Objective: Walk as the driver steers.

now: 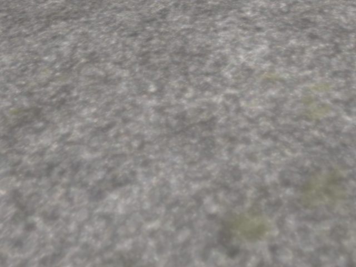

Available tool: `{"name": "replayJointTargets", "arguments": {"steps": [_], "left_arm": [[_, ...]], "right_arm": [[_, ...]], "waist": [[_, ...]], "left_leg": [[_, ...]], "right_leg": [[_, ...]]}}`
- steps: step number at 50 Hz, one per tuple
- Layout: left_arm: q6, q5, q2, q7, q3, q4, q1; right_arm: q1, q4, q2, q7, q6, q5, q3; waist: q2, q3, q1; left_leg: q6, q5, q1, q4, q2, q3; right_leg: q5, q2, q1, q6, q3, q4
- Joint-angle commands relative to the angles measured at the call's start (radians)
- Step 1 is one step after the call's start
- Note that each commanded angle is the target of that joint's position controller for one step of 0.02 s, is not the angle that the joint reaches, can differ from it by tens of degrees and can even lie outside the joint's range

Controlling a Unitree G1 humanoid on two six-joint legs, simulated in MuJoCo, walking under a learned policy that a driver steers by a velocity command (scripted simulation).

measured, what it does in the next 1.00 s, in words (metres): walks ahead, turning right: left foot, then right foot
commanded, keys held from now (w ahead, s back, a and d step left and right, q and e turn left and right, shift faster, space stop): no key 0.28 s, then w+e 0.60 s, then e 0.12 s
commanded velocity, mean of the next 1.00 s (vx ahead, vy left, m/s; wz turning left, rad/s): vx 0.23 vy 0.00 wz -0.35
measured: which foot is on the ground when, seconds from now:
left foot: up 0.00-0.24, down 0.26-0.64, up 0.66-1.00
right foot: down 0.00-0.38, up 0.40-0.62, down 0.64-1.00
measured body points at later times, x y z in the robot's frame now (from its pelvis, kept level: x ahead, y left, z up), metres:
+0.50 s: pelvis +0.03 -0.01 +0.00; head +0.04 -0.01 +0.45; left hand +0.18 +0.26 -0.11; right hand +0.08 -0.30 -0.13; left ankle +0.00 +0.14 -0.74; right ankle +0.01 -0.11 -0.70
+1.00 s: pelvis +0.22 -0.10 +0.00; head +0.25 -0.14 +0.45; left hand +0.32 +0.17 -0.10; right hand +0.39 -0.40 -0.06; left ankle +0.47 -0.03 -0.69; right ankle +0.09 -0.15 -0.74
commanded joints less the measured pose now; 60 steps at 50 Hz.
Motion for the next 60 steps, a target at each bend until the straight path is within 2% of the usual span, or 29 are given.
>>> {"name": "replayJointTargets", "arguments": {"steps": [1, 5, 9, 12, 14, 15, 18, 19, 21, 23, 25, 28, 31, 32, 33, 34, 35, 37, 38, 42, 47, 51, 53, 54, 55, 56, 57, 58, 60], "left_arm": [[-0.027, 0.0, 0.122, 0.012, 0.026, -0.044, -0.035], [-0.025, 0.004, 0.115, 0.014, 0.022, -0.017, -0.045], [-0.019, 0.005, 0.126, 0.007, 0.022, 0.023, -0.044], [-0.022, -0.008, 0.094, 0.003, 0.007, 0.057, -0.065], [-0.038, 0.016, 0.083, -0.003, 0.004, 0.084, 0.006], [-0.036, 0.008, 0.087, -0.002, 0.008, 0.092, 0.011], [-0.019, -0.018, 0.104, 0.013, 0.019, 0.072, -0.073], [-0.022, -0.023, 0.095, 0.013, 0.02, 0.061, -0.077], [-0.042, -0.033, 0.067, 0.004, 0.021, 0.032, -0.112], [-0.054, -0.047, 0.084, -0.008, 0.032, 0.014, -0.126], [-0.053, -0.049, 0.072, -0.022, 0.028, 0.02, -0.102], [-0.05, -0.029, 0.059, -0.044, 0.025, 0.05, -0.036], [-0.035, -0.032, 0.104, -0.041, 0.059, 0.125, 0.177], [-0.031, -0.044, 0.157, -0.031, 0.087, 0.148, 0.292], [-0.042, -0.037, 0.296, -0.014, 0.107, 0.13, 0.36], [-0.074, -0.028, 0.288, -0.03, 0.093, 0.094, 0.332], [-0.097, -0.025, 0.228, -0.032, 0.075, 0.088, 0.28], [-0.105, -0.019, 0.159, -0.029, 0.05, 0.073, 0.196], [-0.1, -0.014, 0.147, -0.023, 0.044, 0.062, 0.165], [-0.095, -0.024, 0.15, 0.01, 0.044, 0.064, 0.208], [-0.069, -0.027, 0.168, 0.037, 0.055, 0.097, 0.261], [-0.044, -0.039, 0.171, 0.051, 0.069, 0.107, 0.263], [-0.037, -0.032, 0.171, 0.054, 0.076, 0.079, 0.207], [-0.037, -0.035, 0.158, 0.05, 0.072, 0.058, 0.167], [-0.037, -0.018, 0.093, 0.043, 0.051, 0.018, 0.158], [-0.033, -0.006, -0.007, 0.036, 0.026, 0.046, 0.404], [-0.025, -0.031, 0.137, 0.03, 0.045, 0.068, 0.477], [-0.009, -0.045, 0.196, 0.035, 0.065, 0.061, 0.346], [0.023, -0.038, 0.209, 0.049, 0.075, 0.032, 0.223]], "right_arm": [[0.01, -0.048, -0.077, -0.004, -0.008, 0.002, -0.02], [-0.013, -0.045, -0.037, -0.003, -0.003, 0.003, 0.0], [-0.017, -0.04, -0.046, -0.006, -0.006, 0.004, 0.004], [0.042, -0.01, -0.026, -0.002, -0.019, -0.008, 0.014], [0.051, -0.011, -0.113, -0.006, -0.026, -0.02, 0.003], [0.044, 0.009, -0.125, -0.002, -0.027, -0.006, -0.007], [0.057, 0.002, -0.074, -0.006, -0.045, -0.011, 0.003], [0.091, 0.006, -0.079, -0.01, -0.058, -0.006, 0.0], [0.157, 0.026, -0.142, -0.022, -0.077, 0.008, -0.022], [0.175, 0.024, -0.135, -0.031, -0.088, 0.006, -0.023], [0.125, 0.009, -0.125, -0.026, -0.09, 0.019, -0.022], [0.051, -0.007, -0.153, -0.005, -0.084, 0.016, -0.033], [0.054, -0.009, -0.113, 0.009, -0.079, 0.016, -0.022], [0.059, -0.016, -0.059, 0.013, -0.083, 0.002, -0.004], [0.017, -0.086, 0.042, 0.011, -0.094, -0.025, 0.028], [0.0, -0.127, -0.006, 0.008, -0.124, 0.026, 0.024], [-0.043, -0.132, -0.067, 0.015, -0.147, 0.06, 0.01], [-0.025, -0.098, -0.08, 0.018, -0.172, 0.017, 0.004], [-0.019, -0.091, -0.087, 0.022, -0.174, -0.002, -0.002], [-0.083, -0.107, -0.043, 0.04, -0.15, -0.012, 0.005], [-0.272, -0.17, 0.015, 0.056, -0.15, -0.007, 0.027], [-0.259, -0.182, -0.032, 0.059, -0.147, 0.0, 0.005], [-0.153, -0.155, -0.071, 0.047, -0.151, -0.008, -0.013], [-0.058, -0.138, -0.088, 0.039, -0.156, -0.019, -0.021], [0.057, -0.134, -0.136, 0.03, -0.158, -0.041, -0.026], [0.068, -0.136, -0.146, 0.03, -0.142, -0.056, -0.017], [0.054, -0.138, -0.12, 0.037, -0.122, -0.024, -0.02], [-0.017, -0.17, -0.046, 0.03, -0.107, -0.016, -0.002], [-0.101, -0.165, 0.003, 0.02, -0.08, -0.014, 0.02]], "waist": [[-0.187, -0.139, -0.001], [-0.18, -0.122, 0.018], [-0.183, -0.092, 0.035], [-0.138, -0.086, -0.016], [-0.005, -0.114, 0.032], [0.062, -0.12, 0.038], [0.063, -0.02, -0.015], [0.093, 0.013, -0.03], [0.19, 0.053, -0.046], [0.127, 0.066, -0.059], [0.092, 0.047, -0.042], [0.095, -0.007, -0.005], [0.01, -0.078, 0.087], [-0.119, -0.103, 0.143], [-0.431, -0.114, 0.136], [-0.321, -0.176, 0.118], [-0.212, -0.076, 0.106], [-0.103, -0.022, 0.057], [-0.116, -0.018, 0.037], [-0.102, -0.02, 0.036], [-0.137, 0.014, 0.082], [-0.154, -0.032, 0.054], [-0.174, -0.096, 0.004], [-0.162, -0.166, -0.052], [-0.066, -0.328, -0.085], [0.221, -0.48, 0.037], [0.213, -0.55, 0.041], [0.101, -0.399, 0.014], [0.016, -0.206, 0.024]], "left_leg": [[-0.023, 0.099, -0.045, 0.065, 0.009, -0.047], [-0.029, 0.12, 0.031, -0.173, 0.016, -0.042], [-0.017, 0.087, 0.115, -0.348, 0.006, -0.034], [0.013, 0.33, 0.271, -0.63, -0.002, -0.025], [0.058, 0.607, 0.383, -0.609, 0.085, -0.106], [0.095, 0.354, 0.318, -0.59, 0.061, -0.075], [0.129, -0.146, 0.207, -0.668, 0.055, -0.104], [0.158, -0.219, 0.236, -0.707, 0.101, -0.169], [0.27, -0.298, 0.305, -0.844, 0.312, -0.411], [0.301, -0.221, 0.385, -0.884, 0.376, -0.469], [0.246, -0.083, 0.431, -0.887, 0.324, -0.319], [0.19, 0.138, 0.263, -0.856, 0.203, -0.054], [0.153, 0.192, 0.11, -0.601, 0.151, 0.084], [0.108, 0.255, 0.023, -0.32, 0.104, 0.157], [0.028, -0.062, -0.257, 0.105, -0.018, 0.13], [0.04, -0.09, -0.411, 0.264, -0.086, -0.072], [0.073, -0.012, -0.504, 0.304, -0.017, -0.103], [0.106, 0.158, -0.42, 0.176, 0.051, -0.107], [0.102, 0.215, -0.357, 0.094, 0.062, -0.106], [0.047, 0.377, -0.3, -0.132, 0.014, -0.055], [0.019, 0.595, -0.125, -0.471, -0.088, -0.01], [0.056, 0.598, -0.024, -0.556, -0.108, -0.068], [0.086, 0.536, 0.081, -0.571, -0.109, -0.067], [0.112, 0.635, 0.222, -0.632, -0.081, -0.057], [0.18, 0.883, 0.516, -0.555, 0.091, -0.194], [0.359, 1.285, 0.823, -0.48, 0.388, -0.521], [0.407, 0.93, 0.784, -0.564, 0.433, -0.683], [0.366, 0.728, 0.651, -0.622, 0.352, -0.537], [0.31, 0.581, 0.378, -0.687, 0.241, -0.318]], "right_leg": [[0.523, -0.227, 0.144, -0.175, 0.189, -0.157], [0.395, -0.21, 0.148, -0.171, 0.182, -0.166], [0.271, -0.224, 0.107, -0.188, 0.238, -0.169], [0.187, -0.186, 0.044, -0.136, 0.232, -0.149], [0.071, -0.095, -0.009, -0.048, 0.168, -0.115], [-0.052, -0.03, 0.012, -0.02, 0.102, -0.116], [-0.356, 0.015, -0.1, -0.039, 0.084, 0.008], [-0.361, 0.028, -0.187, -0.039, 0.068, 0.068], [-0.221, 0.009, -0.328, -0.023, -0.013, 0.304], [-0.313, -0.061, -0.483, -0.025, 0.061, 0.469], [-0.268, -0.097, -0.467, -0.021, 0.041, 0.387], [-0.097, -0.059, -0.138, 0.0, -0.074, 0.225], [-0.006, 0.049, 0.193, -0.01, -0.173, 0.129], [-0.042, 0.026, 0.318, -0.055, -0.071, 0.058], [-0.209, -0.24, 0.403, -0.211, 0.505, -0.163], [-0.478, -0.371, 0.432, -0.346, 0.916, -0.371], [-0.473, -0.391, 0.402, -0.331, 0.842, -0.365], [-0.215, -0.294, 0.287, -0.245, 0.585, -0.3], [-0.099, -0.248, 0.24, -0.221, 0.49, -0.303], [0.208, -0.182, 0.208, -0.206, 0.32, -0.321], [0.394, -0.112, 0.074, -0.134, 0.228, -0.255], [0.444, -0.134, 0.138, -0.084, 0.31, -0.136], [0.59, -0.12, 0.186, -0.059, 0.34, -0.006], [0.625, -0.074, 0.179, -0.025, 0.321, 0.129], [0.368, -0.006, 0.04, 0.013, 0.298, 0.386], [-0.555, 0.156, -0.237, 0.071, 0.251, 0.725], [-0.472, 0.075, -0.299, 0.092, 0.243, 0.883], [-0.373, 0.028, -0.351, 0.118, 0.19, 0.915], [-0.257, -0.03, -0.336, 0.145, 0.121, 0.86]]}}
